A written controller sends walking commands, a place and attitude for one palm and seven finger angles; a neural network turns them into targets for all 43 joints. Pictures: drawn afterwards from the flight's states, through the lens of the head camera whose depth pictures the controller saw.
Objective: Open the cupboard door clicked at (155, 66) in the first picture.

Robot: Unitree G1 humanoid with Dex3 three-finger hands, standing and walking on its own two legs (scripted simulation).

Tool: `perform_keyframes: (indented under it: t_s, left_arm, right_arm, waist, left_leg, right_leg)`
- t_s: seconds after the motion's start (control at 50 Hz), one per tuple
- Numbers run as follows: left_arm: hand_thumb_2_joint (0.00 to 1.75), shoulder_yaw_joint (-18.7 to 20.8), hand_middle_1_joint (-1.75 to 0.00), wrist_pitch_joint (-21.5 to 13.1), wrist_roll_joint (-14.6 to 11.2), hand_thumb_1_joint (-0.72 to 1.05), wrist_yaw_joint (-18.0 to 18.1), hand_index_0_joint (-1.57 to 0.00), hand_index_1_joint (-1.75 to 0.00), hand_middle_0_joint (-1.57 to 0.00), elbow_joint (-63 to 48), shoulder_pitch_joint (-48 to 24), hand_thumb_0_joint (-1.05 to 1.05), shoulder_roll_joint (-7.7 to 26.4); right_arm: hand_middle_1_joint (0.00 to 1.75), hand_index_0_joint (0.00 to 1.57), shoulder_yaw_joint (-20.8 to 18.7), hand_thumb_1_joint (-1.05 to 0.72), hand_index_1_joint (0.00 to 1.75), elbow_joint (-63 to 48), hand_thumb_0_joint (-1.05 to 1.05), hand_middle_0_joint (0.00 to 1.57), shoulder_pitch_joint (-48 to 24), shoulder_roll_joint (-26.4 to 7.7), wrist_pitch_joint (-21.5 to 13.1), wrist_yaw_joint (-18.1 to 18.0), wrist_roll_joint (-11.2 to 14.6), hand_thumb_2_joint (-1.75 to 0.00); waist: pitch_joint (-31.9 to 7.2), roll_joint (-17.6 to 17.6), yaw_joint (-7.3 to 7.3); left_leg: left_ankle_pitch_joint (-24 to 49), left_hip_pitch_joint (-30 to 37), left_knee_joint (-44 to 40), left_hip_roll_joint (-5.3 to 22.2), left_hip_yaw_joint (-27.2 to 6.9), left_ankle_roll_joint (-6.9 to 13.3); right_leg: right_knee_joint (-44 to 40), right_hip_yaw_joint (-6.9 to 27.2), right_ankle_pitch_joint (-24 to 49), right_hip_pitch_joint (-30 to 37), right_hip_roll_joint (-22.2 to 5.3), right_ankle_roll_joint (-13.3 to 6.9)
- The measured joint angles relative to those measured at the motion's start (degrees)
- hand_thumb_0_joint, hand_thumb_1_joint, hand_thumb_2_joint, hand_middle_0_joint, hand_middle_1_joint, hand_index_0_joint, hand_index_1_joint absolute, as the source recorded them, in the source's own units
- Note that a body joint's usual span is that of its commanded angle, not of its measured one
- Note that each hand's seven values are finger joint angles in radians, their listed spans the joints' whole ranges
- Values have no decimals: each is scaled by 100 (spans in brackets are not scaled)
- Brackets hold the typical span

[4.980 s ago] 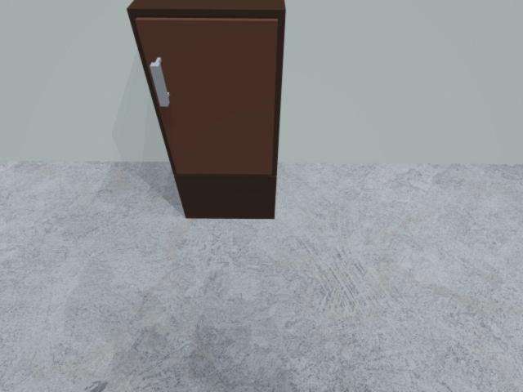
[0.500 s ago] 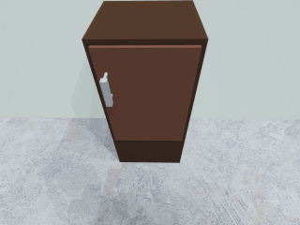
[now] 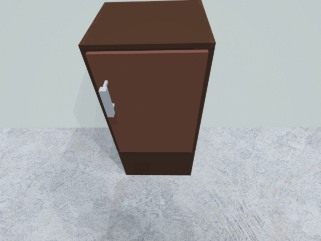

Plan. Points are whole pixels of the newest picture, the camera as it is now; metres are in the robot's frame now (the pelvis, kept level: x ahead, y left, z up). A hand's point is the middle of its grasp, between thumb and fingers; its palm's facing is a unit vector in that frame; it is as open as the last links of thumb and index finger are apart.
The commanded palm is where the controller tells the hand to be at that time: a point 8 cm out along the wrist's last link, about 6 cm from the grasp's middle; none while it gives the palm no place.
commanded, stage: shuffle to correct the standing spot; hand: left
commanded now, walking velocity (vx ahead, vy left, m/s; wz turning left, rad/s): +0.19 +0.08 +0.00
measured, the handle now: (108, 98) +0.59 +0.24 -0.02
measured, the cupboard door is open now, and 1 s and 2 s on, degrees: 0 0 0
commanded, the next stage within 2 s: come to a stop and stand still in 0.14 s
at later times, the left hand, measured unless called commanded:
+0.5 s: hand out of the picture +0.07 +0.19 -0.18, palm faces +0.04 -0.97 -0.22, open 7.3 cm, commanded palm none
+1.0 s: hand out of the picture +0.08 +0.22 -0.17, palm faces +0.00 -0.97 -0.24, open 7.4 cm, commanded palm none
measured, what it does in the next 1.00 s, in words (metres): stands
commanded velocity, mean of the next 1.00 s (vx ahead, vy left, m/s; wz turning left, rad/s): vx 0.01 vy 0.03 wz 0.00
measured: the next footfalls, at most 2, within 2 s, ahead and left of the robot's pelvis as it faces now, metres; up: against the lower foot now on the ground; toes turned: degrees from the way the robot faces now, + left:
none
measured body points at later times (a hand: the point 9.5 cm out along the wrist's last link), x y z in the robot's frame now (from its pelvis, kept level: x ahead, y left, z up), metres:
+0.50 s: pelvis +0.06 +0.01 -0.01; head +0.09 +0.01 +0.44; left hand +0.07 +0.24 -0.16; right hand +0.03 -0.19 -0.17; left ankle -0.02 +0.12 -0.73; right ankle +0.02 -0.10 -0.74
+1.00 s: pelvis +0.04 +0.03 -0.01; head +0.04 +0.02 +0.44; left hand +0.08 +0.27 -0.15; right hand +0.09 -0.20 -0.16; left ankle +0.01 +0.13 -0.74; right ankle +0.02 -0.10 -0.74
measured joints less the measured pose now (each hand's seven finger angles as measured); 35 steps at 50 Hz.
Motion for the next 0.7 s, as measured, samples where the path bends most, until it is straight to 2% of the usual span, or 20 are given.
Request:
perform_keyframes:
  t_s: [0.1, 0.18, 0.24, 0.34, 0.36, 0.42, 0.5, 0.58, 0.66, 0.7]
  left_arm:
    - [90, 41, -30, 14, 30, 92, -54, -20, -30, -20, -71, 82, 1, -13]
    - [90, 119, -30, 16, 44, 91, -87, -20, -30, -20, -159, 234, 1, -58]
    - [90, 185, -30, 19, 51, 91, -102, -20, -30, -20, -166, 347, 0, -45]
    - [90, 198, -30, 90, 54, 91, -84, -20, -30, -20, -113, 326, 1, 2]
    - [90, 199, -30, 83, 42, 91, -70, -20, -30, -20, -118, 283, 1, 15]
    - [90, 192, -30, -27, 0, 91, -15, -20, -30, -20, -134, 117, 1, -5]
    - [90, 178, -30, -61, 30, 92, 94, -20, -30, -20, -248, -23, 1, 59]
    - [90, 195, -30, 99, 4, 92, 124, -20, -30, -20, -342, -168, 1, 126]
    - [90, 212, -30, 192, -12, 92, 125, -20, -30, -20, -468, -309, 1, 167]
    - [90, 180, -30, 80, 3, 92, 156, -20, -30, -20, -498, -348, 1, 156]
  right_arm:
    - [30, 19, -22, -91, 30, -13, 0, 20, 68, -20, 66, 44, -36, -90]
    - [30, 19, -55, -91, 30, -35, 0, 20, 197, -35, 99, 77, -52, -90]
    - [30, 19, -63, -91, 30, -36, 0, 20, 281, 12, 37, 78, -50, -90]
    - [30, 19, -38, -91, 30, -71, 0, 20, 415, 112, -116, -15, -51, -90]
    - [30, 19, -26, -91, 30, -63, 0, 20, 426, 144, -109, -40, -42, -90]
    - [30, 19, -23, -91, 30, 17, 0, 20, 387, 202, -27, -89, 23, -90]
    - [30, 19, -75, -91, 30, -32, 0, 20, 200, 284, 116, -74, 84, -90]
    - [30, 20, -122, -92, 30, -56, 2, 20, -11, 256, 121, -114, 20, -90]
    - [30, 20, -145, -93, 30, -143, 2, 20, -78, 166, 57, -116, 11, -90]
    - [30, 20, -180, -93, 30, -261, 2, 20, -116, 57, 123, -47, 48, -90]
  waist:
    - [-33, -11, 31]
    - [-85, 2, 42]
    - [-84, -146, 69]
    - [10, -253, 72]
    - [48, -260, 60]
    - [106, -142, 32]
    - [84, -158, -14]
    - [102, -232, 13]
    - [150, -257, 61]
    - [118, -138, 46]
  left_leg:
    - [-212, -121, 314, 83, -48, -21]
    - [-506, -287, 709, 150, -131, 67]
    - [-589, -196, 688, 86, -85, -19]
    - [-773, 19, 671, -18, 85, 105]
    - [-802, 62, 672, -33, 105, 103]
    - [-777, 11, 883, 6, 65, 65]
    - [-629, -222, 978, 8, 71, -20]
    - [-641, -45, 485, -64, 130, 92]
    - [-504, 83, 286, -132, 181, 157]
    - [-459, -239, 745, -39, 135, 133]
  right_leg:
    - [170, -50, -158, -43, 68, -56]
    - [282, -133, -320, -55, 123, -66]
    - [409, -81, -464, -47, 51, -20]
    - [957, -129, -826, -209, -46, -139]
    - [848, -165, -621, -184, -47, -147]
    - [658, -223, -674, -12, -22, -52]
    - [489, -283, -647, 31, -78, -37]
    - [605, -252, -662, -54, -155, 44]
    - [553, -180, -595, -2, -199, 40]
    - [248, -232, -557, 82, -126, 116]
